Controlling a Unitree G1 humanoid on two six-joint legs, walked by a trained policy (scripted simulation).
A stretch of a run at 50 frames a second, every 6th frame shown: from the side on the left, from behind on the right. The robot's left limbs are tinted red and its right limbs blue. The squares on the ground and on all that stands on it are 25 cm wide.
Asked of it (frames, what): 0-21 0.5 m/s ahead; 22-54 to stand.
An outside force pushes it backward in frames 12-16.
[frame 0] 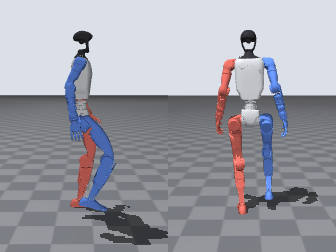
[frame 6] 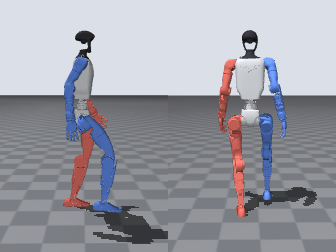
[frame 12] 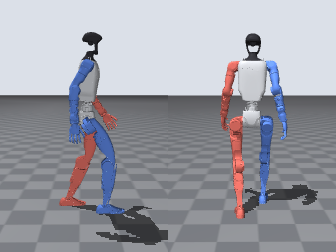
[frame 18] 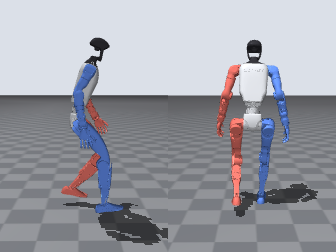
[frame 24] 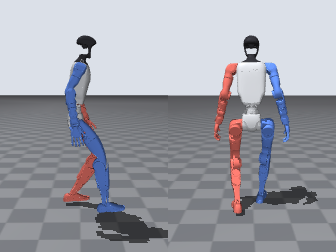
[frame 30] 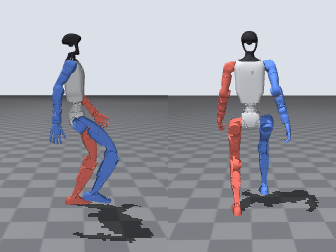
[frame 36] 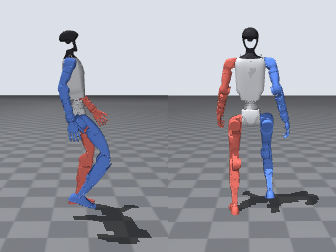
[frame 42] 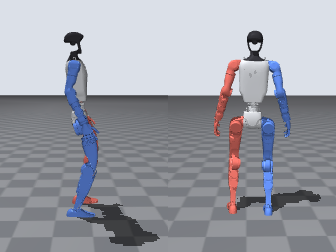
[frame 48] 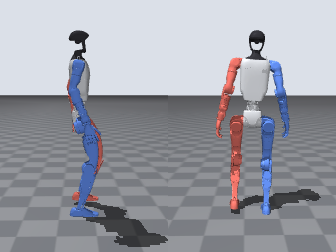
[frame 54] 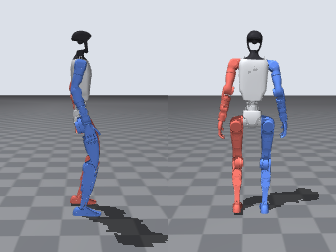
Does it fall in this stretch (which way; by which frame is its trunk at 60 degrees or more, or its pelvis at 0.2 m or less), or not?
no
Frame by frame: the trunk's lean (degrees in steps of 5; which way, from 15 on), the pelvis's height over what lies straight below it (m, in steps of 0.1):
0: 0, 0.8
6: 5, 0.8
12: 5, 0.8
18: 20 forward, 0.7
24: 10, 0.7
30: 5, 0.8
36: 10, 0.8
42: 5, 0.8
48: 5, 0.8
54: 0, 0.8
